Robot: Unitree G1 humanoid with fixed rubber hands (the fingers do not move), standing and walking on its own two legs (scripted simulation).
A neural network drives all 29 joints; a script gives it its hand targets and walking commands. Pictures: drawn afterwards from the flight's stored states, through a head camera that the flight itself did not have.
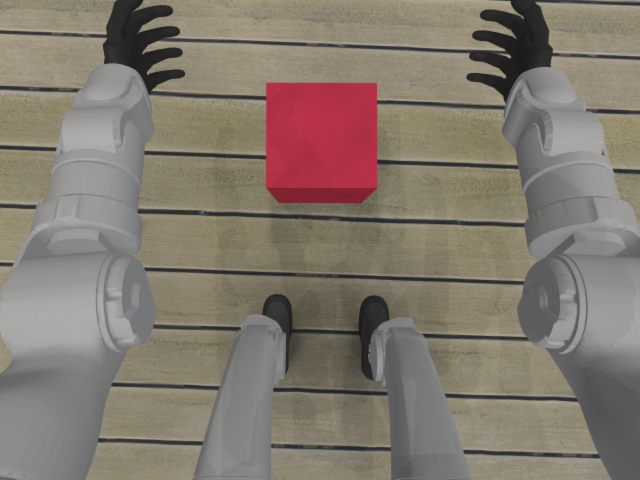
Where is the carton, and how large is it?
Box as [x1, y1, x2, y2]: [266, 83, 376, 202]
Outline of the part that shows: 266,83 267,189 279,202 361,202 376,188 376,83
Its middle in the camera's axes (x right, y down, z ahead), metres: +0.00 -0.19 +0.85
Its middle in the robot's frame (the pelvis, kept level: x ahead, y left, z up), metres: +0.57 +0.02 -0.53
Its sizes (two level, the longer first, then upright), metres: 0.210 0.200 0.250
